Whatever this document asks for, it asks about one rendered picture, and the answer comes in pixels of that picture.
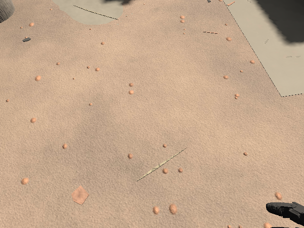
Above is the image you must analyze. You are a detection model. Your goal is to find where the robot right hand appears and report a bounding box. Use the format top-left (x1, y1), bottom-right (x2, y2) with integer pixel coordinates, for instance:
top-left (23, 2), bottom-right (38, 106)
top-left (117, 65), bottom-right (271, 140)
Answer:
top-left (266, 201), bottom-right (304, 228)

